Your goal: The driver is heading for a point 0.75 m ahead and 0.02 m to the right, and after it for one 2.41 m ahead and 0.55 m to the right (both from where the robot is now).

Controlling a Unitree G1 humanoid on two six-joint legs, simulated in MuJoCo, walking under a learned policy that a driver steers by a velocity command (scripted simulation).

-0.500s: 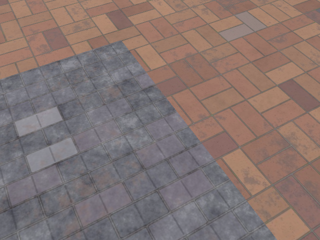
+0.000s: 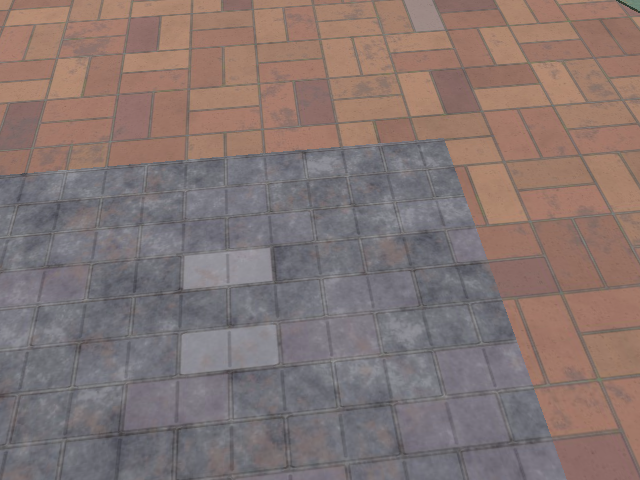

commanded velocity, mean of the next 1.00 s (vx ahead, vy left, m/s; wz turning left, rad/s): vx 0.50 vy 0.00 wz -0.16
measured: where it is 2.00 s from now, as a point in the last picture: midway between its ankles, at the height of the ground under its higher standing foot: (396, 241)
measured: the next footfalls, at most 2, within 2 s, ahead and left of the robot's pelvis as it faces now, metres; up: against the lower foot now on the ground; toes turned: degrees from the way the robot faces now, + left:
left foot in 0.12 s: +0.21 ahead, +0.10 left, +0.00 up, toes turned +10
right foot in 0.68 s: +0.52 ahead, -0.03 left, +0.00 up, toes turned -9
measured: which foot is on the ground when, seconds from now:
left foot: up 0.00-0.10, down 0.12-0.70, up 0.72-1.00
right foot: down 0.00-0.14, up 0.16-0.66, down 0.68-1.00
